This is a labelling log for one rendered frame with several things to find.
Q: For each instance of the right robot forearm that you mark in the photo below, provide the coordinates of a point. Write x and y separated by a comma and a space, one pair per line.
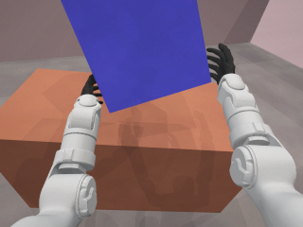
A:
242, 115

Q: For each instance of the robot left hand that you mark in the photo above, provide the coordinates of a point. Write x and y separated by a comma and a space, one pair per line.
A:
89, 88

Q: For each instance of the carton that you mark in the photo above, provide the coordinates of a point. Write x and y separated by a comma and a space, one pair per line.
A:
140, 50

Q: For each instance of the pedestal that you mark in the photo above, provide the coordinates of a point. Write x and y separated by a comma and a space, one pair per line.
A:
170, 154

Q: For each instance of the robot left upper arm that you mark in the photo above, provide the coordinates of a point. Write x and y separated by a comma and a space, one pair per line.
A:
65, 201

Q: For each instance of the robot right hand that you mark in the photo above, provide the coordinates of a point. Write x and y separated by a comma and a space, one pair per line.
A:
225, 62

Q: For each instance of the left robot forearm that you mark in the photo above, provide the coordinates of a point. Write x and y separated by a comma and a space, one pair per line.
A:
77, 152

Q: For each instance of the robot right upper arm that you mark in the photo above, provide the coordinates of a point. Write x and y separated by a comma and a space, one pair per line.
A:
267, 174

